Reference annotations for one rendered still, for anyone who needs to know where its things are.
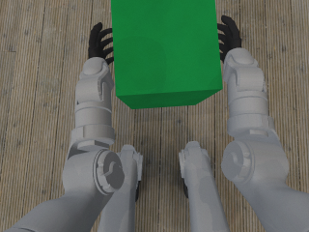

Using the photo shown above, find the left robot forearm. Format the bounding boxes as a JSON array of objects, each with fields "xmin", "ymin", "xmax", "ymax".
[{"xmin": 62, "ymin": 57, "xmax": 115, "ymax": 183}]

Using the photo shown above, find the robot left hand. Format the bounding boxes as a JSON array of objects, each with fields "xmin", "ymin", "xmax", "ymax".
[{"xmin": 88, "ymin": 22, "xmax": 114, "ymax": 66}]

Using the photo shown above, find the robot left upper arm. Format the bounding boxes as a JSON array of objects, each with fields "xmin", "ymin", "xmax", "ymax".
[{"xmin": 3, "ymin": 149, "xmax": 125, "ymax": 232}]

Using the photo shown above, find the robot foot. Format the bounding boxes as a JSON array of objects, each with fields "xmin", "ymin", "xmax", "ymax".
[
  {"xmin": 135, "ymin": 181, "xmax": 140, "ymax": 202},
  {"xmin": 180, "ymin": 168, "xmax": 188, "ymax": 198}
]

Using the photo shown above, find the robot right hand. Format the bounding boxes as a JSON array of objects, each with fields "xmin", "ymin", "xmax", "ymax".
[{"xmin": 217, "ymin": 15, "xmax": 242, "ymax": 64}]

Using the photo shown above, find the right robot forearm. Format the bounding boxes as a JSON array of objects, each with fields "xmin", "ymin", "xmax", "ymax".
[{"xmin": 222, "ymin": 47, "xmax": 289, "ymax": 170}]

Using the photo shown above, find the right robot foot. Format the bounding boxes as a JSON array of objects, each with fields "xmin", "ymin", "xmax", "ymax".
[{"xmin": 180, "ymin": 168, "xmax": 188, "ymax": 198}]

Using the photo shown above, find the robot right upper arm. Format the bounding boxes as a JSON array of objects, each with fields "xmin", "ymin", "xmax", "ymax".
[{"xmin": 220, "ymin": 138, "xmax": 309, "ymax": 232}]

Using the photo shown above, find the left robot foot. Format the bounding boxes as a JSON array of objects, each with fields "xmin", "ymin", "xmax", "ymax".
[{"xmin": 135, "ymin": 181, "xmax": 140, "ymax": 202}]

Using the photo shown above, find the carton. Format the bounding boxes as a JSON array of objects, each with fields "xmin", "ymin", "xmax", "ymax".
[{"xmin": 110, "ymin": 0, "xmax": 223, "ymax": 109}]

